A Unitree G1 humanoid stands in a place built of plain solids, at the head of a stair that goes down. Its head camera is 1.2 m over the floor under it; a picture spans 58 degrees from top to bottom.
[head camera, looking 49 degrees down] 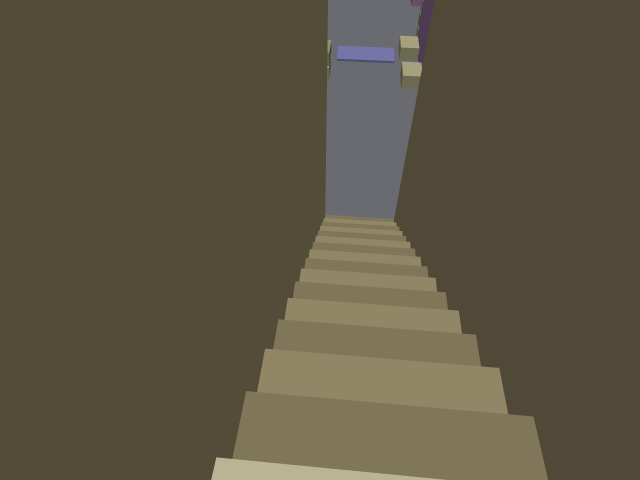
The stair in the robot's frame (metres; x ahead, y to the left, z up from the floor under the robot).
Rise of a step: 0.20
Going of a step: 0.25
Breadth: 0.94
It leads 5 degrees to the right of straight ahead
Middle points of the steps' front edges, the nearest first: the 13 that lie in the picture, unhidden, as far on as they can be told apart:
0.52 -0.22 -0.20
0.77 -0.24 -0.40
1.02 -0.26 -0.59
1.28 -0.28 -0.79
1.53 -0.31 -0.99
1.78 -0.33 -1.19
2.03 -0.35 -1.39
2.28 -0.37 -1.59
2.54 -0.40 -1.79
2.79 -0.42 -1.99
3.04 -0.44 -2.18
3.29 -0.46 -2.38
3.54 -0.49 -2.58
